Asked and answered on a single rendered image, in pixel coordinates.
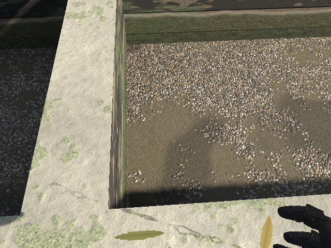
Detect robot right hand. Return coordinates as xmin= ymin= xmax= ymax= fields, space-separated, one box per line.
xmin=273 ymin=204 xmax=331 ymax=248

